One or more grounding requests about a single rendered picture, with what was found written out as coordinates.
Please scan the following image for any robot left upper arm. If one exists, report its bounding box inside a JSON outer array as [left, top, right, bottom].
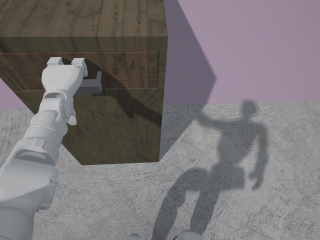
[[0, 158, 59, 240]]

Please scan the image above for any cabinet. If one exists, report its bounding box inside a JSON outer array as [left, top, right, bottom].
[[0, 0, 168, 166]]

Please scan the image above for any left robot shin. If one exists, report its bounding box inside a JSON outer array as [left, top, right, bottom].
[[129, 232, 140, 238]]

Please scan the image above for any robot shin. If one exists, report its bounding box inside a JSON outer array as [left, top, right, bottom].
[[179, 228, 191, 236], [129, 232, 140, 238]]

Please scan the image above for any handle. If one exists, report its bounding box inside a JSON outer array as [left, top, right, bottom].
[[75, 71, 102, 94]]

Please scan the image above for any right robot shin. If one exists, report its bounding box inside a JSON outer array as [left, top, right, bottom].
[[179, 228, 191, 236]]

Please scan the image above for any drawer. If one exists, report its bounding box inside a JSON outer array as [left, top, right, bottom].
[[0, 51, 158, 91]]

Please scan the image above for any robot left hand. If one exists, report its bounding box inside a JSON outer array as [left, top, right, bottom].
[[41, 57, 88, 126]]

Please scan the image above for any robot left forearm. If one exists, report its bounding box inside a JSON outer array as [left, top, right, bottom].
[[0, 89, 74, 181]]

